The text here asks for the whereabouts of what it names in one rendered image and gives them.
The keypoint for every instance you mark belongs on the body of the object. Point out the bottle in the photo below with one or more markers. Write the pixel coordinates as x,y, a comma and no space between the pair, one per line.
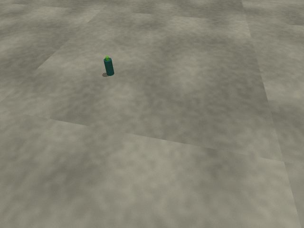
108,66

